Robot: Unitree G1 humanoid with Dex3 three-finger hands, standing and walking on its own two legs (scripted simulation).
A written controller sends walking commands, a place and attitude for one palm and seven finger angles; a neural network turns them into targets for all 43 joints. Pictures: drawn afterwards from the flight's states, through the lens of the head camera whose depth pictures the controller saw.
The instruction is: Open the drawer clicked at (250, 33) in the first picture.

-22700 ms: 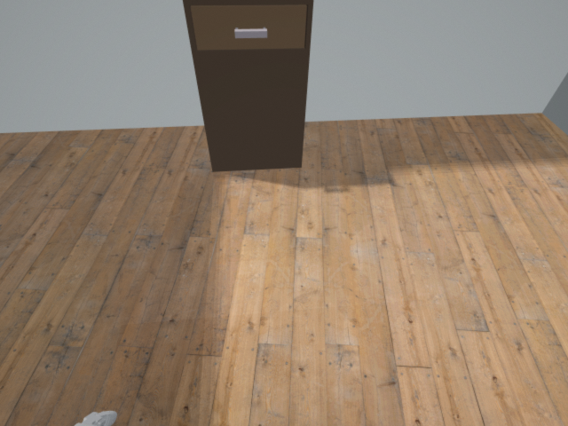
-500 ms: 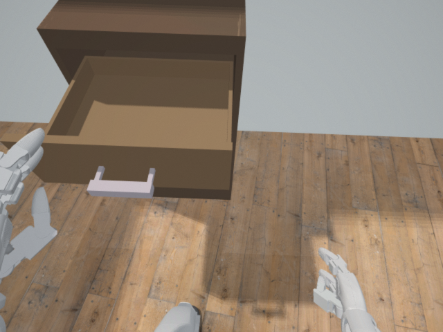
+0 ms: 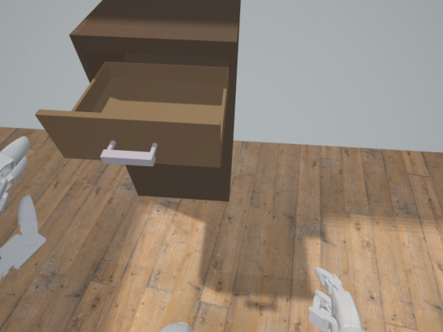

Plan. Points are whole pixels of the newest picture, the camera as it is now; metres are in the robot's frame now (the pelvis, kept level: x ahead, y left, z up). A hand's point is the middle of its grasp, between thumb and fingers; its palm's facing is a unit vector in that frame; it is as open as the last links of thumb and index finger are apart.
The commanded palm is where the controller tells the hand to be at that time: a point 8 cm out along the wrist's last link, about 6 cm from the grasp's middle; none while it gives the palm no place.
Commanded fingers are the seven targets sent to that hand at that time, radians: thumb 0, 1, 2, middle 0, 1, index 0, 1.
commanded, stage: stop stepping back and stand still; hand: left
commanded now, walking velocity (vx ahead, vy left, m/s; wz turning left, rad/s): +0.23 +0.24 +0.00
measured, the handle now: (131, 151) +0.52 +0.27 -0.03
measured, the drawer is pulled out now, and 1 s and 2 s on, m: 0.30 0.30 0.30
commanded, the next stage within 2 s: let the arm hang, fingers relaxed in 0.50 s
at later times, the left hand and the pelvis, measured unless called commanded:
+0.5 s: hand out of the picture +0.13 +0.25 +0.18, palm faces +0.48 -0.76 -0.44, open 7.4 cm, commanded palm +0.07 +0.28 +0.18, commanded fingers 0.00 0.90 0.90 -0.20 -0.30 -0.20 -0.30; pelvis -0.05 +0.00 +0.00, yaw +4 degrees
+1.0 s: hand out of the picture -0.05 +0.18 -0.17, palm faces +0.13 -0.97 -0.20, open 7.0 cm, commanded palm none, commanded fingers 0.00 0.90 0.90 -0.20 -0.30 -0.20 -0.30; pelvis -0.05 -0.02 +0.00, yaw +7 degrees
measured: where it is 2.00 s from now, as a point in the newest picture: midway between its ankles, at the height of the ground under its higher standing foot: outside the picture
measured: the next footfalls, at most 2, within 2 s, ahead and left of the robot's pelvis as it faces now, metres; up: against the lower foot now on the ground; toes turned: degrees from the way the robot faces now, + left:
left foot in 0.22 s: -0.02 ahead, +0.12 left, +0.00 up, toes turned +6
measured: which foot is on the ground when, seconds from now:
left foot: up 0.00-0.20, down 0.22-1.00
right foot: down 0.00-1.00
